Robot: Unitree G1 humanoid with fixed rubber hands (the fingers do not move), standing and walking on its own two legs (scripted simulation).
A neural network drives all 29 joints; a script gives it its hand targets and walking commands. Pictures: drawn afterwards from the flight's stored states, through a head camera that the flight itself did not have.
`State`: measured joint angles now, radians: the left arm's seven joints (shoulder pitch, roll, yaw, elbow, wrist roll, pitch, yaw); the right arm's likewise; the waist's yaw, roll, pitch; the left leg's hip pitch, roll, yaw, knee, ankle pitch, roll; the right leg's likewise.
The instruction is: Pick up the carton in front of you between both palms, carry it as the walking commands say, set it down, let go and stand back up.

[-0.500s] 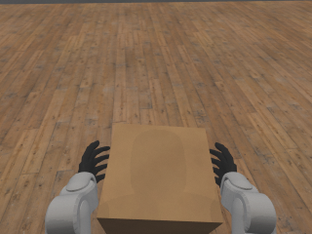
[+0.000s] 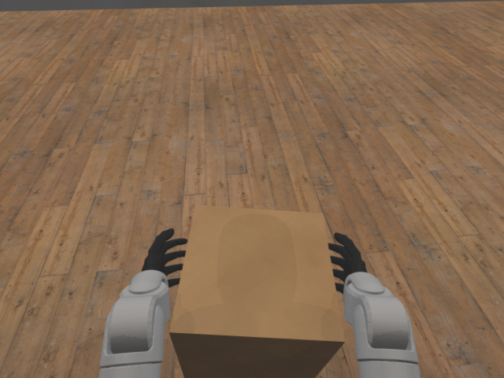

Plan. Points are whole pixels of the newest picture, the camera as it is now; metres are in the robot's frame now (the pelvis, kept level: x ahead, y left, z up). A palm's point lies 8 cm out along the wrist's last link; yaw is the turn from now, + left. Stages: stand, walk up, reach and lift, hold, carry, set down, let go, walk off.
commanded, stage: carry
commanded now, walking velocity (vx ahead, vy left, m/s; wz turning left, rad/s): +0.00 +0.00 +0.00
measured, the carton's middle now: (252, 301) +0.27 +0.00 -0.03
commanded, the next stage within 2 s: hold in 1.34 s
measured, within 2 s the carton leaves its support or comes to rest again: neither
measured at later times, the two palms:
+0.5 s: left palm (165, 278) +0.27 +0.14 +0.04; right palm (356, 280) +0.27 -0.16 +0.03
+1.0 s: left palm (169, 280) +0.27 +0.13 +0.04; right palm (362, 284) +0.26 -0.17 +0.04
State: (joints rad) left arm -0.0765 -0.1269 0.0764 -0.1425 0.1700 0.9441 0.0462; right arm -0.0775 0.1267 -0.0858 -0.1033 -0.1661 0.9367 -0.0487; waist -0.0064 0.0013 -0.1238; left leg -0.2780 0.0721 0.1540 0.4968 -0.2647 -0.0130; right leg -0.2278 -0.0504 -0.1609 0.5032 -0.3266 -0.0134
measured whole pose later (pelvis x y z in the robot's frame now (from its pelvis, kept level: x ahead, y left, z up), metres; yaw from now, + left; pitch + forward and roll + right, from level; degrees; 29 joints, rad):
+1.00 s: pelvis -0.02 -0.01 +0.00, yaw +0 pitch +3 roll +0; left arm -0.20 -0.14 0.16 0.12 0.23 0.73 0.01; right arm -0.19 0.14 -0.16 0.14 -0.22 0.74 -0.04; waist -0.01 -0.01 -0.10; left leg -0.31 0.10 0.15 0.51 -0.23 -0.03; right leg -0.26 -0.03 -0.16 0.52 -0.30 -0.04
